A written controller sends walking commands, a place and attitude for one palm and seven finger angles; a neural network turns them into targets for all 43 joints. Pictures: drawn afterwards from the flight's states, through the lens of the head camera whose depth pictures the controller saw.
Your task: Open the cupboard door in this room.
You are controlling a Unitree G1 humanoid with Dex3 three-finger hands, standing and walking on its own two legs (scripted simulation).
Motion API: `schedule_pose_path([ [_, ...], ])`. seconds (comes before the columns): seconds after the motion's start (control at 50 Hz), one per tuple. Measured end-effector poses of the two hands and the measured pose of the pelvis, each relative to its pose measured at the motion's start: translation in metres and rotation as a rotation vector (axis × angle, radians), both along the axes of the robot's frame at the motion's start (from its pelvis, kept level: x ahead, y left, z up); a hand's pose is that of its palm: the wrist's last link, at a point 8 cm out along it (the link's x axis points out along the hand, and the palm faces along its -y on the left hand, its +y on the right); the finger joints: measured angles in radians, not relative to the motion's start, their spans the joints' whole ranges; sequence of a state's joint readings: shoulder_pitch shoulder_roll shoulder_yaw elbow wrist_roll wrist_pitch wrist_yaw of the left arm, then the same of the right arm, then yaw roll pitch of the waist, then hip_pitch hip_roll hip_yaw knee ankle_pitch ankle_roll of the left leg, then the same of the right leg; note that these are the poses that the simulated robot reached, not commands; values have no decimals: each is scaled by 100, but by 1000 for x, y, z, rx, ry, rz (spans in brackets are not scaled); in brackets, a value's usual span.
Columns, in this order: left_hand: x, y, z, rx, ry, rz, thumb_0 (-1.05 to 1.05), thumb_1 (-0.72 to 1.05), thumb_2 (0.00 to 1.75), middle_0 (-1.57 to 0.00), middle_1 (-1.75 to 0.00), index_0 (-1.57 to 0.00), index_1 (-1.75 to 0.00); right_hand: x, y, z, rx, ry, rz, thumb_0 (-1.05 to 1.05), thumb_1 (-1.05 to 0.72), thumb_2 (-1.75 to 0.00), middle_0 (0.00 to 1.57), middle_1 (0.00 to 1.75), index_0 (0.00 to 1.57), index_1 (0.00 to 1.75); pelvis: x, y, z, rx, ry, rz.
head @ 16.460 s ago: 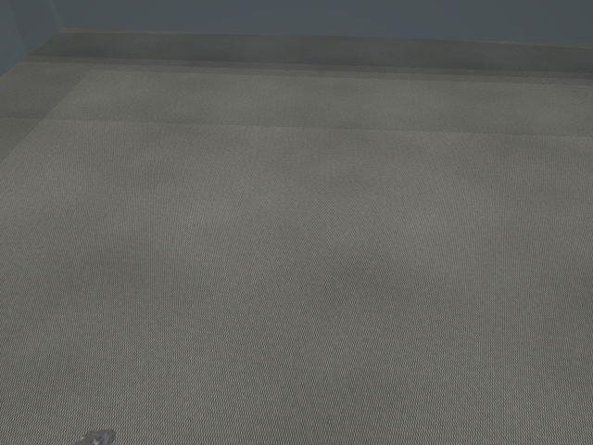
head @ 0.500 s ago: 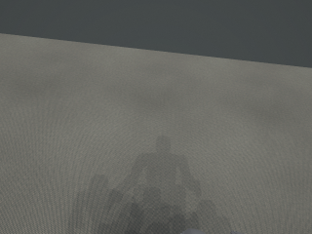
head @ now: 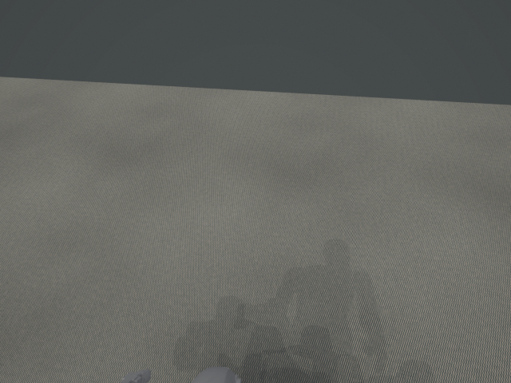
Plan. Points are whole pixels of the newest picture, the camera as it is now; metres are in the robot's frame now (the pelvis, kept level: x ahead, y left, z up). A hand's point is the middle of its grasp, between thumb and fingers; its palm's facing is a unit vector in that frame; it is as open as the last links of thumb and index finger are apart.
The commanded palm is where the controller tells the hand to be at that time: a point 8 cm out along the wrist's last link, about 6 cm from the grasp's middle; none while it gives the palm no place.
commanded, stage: turn or walk to find it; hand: left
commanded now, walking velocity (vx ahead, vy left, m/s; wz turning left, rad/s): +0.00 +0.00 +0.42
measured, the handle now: out of the picture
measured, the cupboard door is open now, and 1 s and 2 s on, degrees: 0 0 0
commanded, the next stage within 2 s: none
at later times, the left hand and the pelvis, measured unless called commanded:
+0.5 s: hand out of the picture -0.06 +0.28 -0.18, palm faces +0.29 -0.93 -0.24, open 7.4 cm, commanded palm none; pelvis -0.03 +0.05 +0.00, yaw +13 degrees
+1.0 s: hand out of the picture -0.02 +0.21 -0.14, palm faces +0.42 -0.86 -0.28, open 7.4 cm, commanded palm none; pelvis -0.03 +0.00 +0.00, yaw +26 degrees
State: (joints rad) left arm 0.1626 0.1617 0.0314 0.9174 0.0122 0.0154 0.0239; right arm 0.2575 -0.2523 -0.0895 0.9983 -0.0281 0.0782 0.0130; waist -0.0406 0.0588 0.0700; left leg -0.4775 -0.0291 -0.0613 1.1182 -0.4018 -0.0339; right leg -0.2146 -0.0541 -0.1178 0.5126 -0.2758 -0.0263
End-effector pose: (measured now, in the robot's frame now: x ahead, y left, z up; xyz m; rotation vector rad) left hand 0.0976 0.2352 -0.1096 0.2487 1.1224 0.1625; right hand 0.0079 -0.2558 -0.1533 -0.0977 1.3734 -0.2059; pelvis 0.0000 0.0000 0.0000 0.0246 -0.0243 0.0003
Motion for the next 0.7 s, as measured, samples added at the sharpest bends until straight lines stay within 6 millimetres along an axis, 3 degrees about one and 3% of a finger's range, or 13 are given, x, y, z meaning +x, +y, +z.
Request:
schedule_pose_path([
  [0.12,-51,3,-6,-15,74,95,1,90,90,-21,-30,-20,-30,11,-5,6,-14,25,78,0,-91,-90,20,30,20,30,-5,-2,3,7,5,61],
  [0.2,-88,13,-15,-33,126,164,1,90,90,-21,-30,-20,-30,32,5,11,-33,18,151,0,-91,-90,20,30,20,30,-10,6,2,3,12,101],
  [0.34,-157,53,-45,-68,220,294,1,90,90,-21,-30,-20,-30,92,49,20,-84,-127,299,0,-91,-90,20,30,20,30,-22,37,-12,-33,17,171],
  [0.4,-176,69,-50,-67,268,326,1,90,90,-20,-30,-20,-30,108,71,31,-90,-191,340,0,-91,-90,20,30,20,30,-26,46,-10,-31,6,177],
  [0.46,-179,79,-44,-71,262,352,1,91,90,-20,-30,-20,-30,114,87,40,-91,-213,373,0,-90,-90,20,30,20,30,-29,52,-3,-48,3,203],
  [0.56,-169,88,-33,-68,186,368,1,91,90,-20,-29,-19,-30,115,103,44,-69,-211,408,0,-90,-90,21,30,20,30,-32,56,4,-59,6,243],
  [0.7,-139,83,-23,-51,89,369,1,91,90,-20,-29,-19,-30,96,95,33,-38,-157,410,0,-90,-90,21,30,21,30,-35,47,4,-50,13,299],
])
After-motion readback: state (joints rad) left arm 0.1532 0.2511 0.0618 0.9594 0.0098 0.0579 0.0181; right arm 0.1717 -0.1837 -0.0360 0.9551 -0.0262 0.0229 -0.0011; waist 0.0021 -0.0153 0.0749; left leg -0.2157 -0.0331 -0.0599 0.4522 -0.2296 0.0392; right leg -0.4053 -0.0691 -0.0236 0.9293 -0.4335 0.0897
